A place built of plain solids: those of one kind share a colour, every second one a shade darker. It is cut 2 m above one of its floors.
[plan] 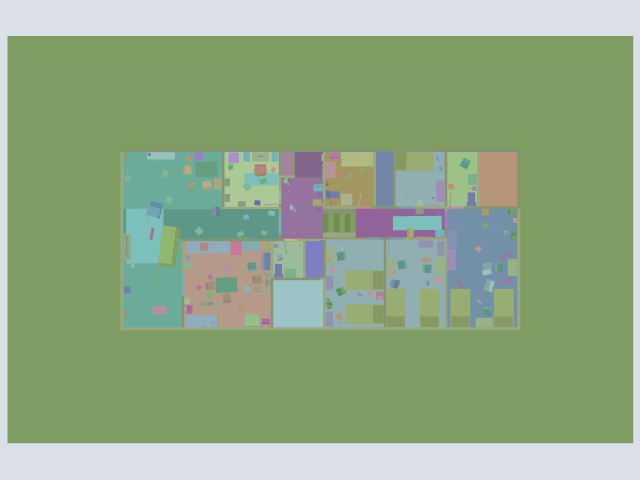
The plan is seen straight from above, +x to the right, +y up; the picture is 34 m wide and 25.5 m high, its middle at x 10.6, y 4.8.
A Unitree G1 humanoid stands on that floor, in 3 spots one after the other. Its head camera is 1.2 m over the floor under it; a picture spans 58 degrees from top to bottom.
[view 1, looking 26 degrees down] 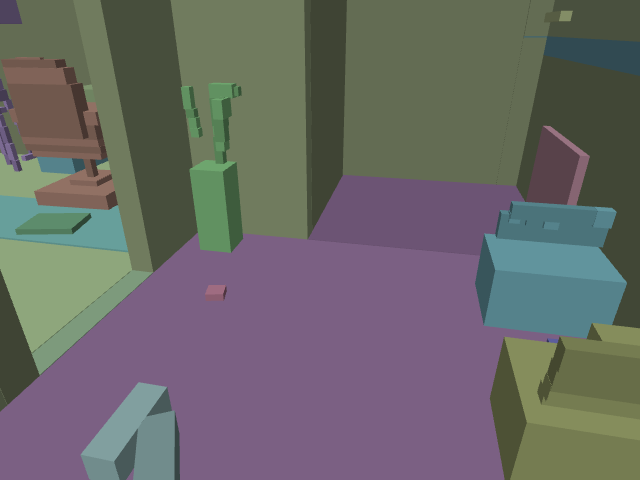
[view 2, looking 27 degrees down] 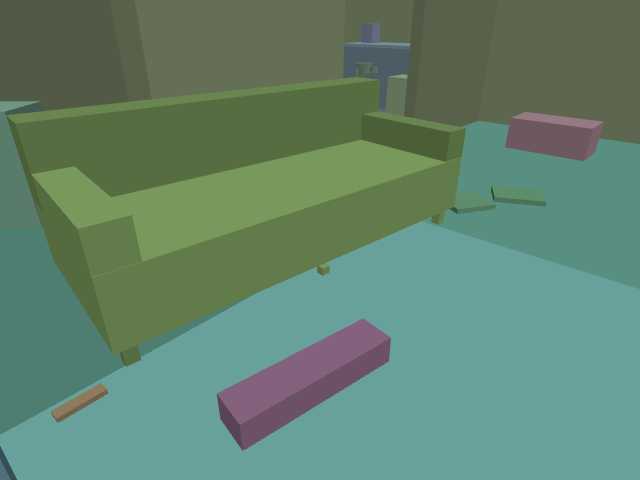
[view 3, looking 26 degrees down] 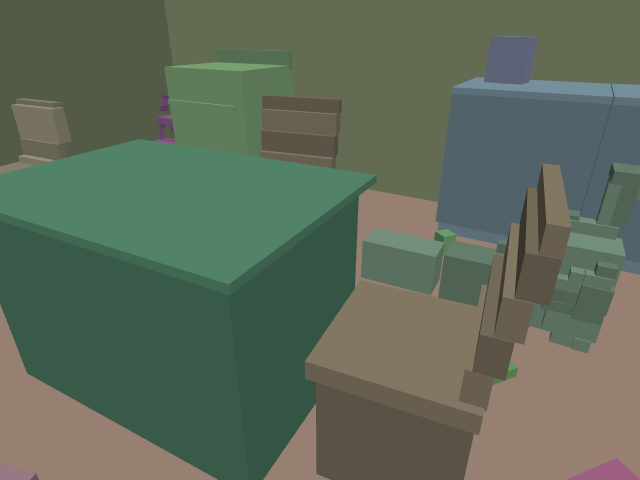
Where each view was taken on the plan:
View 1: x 9.86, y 5.70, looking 102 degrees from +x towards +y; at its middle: floor_foyer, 2.74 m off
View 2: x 0.88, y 5.97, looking -48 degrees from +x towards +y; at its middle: sofa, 2.10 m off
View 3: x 4.53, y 3.33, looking -60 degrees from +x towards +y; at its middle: kitchen_table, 1.29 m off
